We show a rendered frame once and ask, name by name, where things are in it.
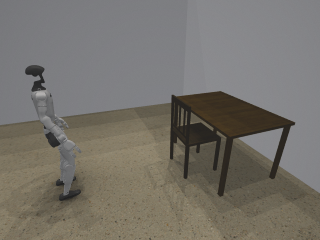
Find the robot right upper arm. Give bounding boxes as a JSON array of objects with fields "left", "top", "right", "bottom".
[{"left": 35, "top": 91, "right": 50, "bottom": 124}]

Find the chair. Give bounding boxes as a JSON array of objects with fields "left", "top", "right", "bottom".
[{"left": 170, "top": 95, "right": 221, "bottom": 179}]

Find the right robot thigh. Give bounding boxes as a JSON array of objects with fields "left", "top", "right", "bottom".
[{"left": 48, "top": 133, "right": 75, "bottom": 170}]

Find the robot left hand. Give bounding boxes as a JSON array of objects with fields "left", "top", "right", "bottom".
[{"left": 54, "top": 118, "right": 69, "bottom": 131}]

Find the table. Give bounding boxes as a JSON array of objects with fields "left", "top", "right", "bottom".
[{"left": 173, "top": 91, "right": 295, "bottom": 197}]

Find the robot left foot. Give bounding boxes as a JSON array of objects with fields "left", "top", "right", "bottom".
[{"left": 56, "top": 176, "right": 76, "bottom": 186}]

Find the robot right hand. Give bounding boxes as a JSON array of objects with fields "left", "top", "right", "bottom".
[{"left": 62, "top": 139, "right": 82, "bottom": 158}]

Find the right robot forearm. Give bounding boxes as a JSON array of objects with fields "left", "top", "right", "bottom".
[{"left": 42, "top": 116, "right": 68, "bottom": 143}]

